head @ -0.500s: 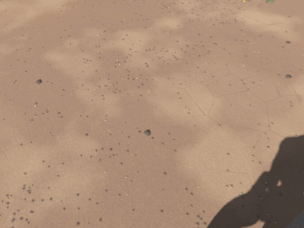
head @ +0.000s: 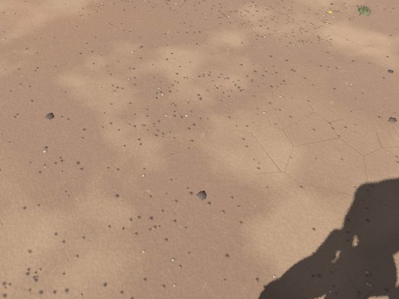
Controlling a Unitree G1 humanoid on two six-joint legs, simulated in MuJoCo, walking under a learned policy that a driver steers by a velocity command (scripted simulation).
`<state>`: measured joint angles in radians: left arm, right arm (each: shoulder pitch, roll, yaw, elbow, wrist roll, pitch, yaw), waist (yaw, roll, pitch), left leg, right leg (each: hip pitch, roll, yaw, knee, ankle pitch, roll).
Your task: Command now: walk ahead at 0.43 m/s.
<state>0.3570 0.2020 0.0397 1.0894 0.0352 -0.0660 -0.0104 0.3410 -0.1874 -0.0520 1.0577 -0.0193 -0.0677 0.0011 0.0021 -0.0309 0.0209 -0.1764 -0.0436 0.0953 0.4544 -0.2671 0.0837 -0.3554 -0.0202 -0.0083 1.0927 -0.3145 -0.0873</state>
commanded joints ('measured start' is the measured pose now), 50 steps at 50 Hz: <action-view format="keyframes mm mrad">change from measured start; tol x32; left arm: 1 -5 22 6 -57 5 0 -15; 13 -419 17 -3 -227 -19 17 -17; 19 170 220 79 -84 23 -13 25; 50 24 65 23 -97 -23 -33 13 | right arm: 1 94 -69 3 -2 2 -25 -6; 20 263 -42 14 4 34 -29 -5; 40 -406 -48 10 -235 -2 15 26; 46 150 -211 -58 -91 -44 -21 -12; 50 -80 -107 -31 -115 0 -13 12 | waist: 1 12 77 89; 20 116 -136 -318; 50 -31 45 -25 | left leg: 1 92 267 -322 -321 85 91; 17 261 234 -80 109 1051 54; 20 -381 -49 -98 967 -243 13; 21 -472 38 -155 972 -145 31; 41 -445 87 -7 128 195 -3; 45 67 23 1 -1 154 81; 47 524 492 -738 -132 70 281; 50 156 348 -447 -241 80 172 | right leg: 1 -249 -61 12 23 95 9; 17 140 103 -129 -576 186 -80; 20 681 -401 752 -817 -61 -316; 24 192 -218 295 -938 97 -154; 32 204 -140 88 -989 391 -127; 44 484 -180 7 -627 1003 -74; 46 114 -73 -68 -110 544 -25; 47 -175 107 -47 206 -224 1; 50 -246 -31 60 160 6 -17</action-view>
